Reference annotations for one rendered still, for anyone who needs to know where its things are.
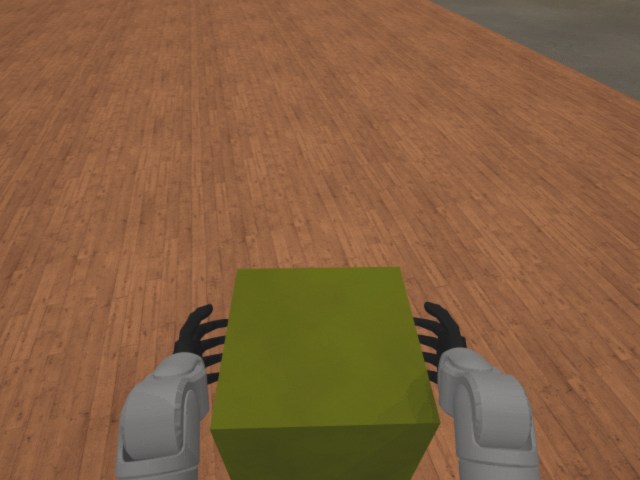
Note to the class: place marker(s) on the right robot forearm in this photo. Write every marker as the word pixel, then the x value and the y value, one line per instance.
pixel 493 422

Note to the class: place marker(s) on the left robot forearm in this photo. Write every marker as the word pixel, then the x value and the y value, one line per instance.
pixel 159 426

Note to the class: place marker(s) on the carton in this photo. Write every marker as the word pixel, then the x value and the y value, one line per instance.
pixel 322 377

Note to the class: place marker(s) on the robot right hand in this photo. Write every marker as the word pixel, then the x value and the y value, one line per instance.
pixel 448 335

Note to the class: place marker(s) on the robot left hand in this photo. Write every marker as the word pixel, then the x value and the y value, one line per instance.
pixel 192 332

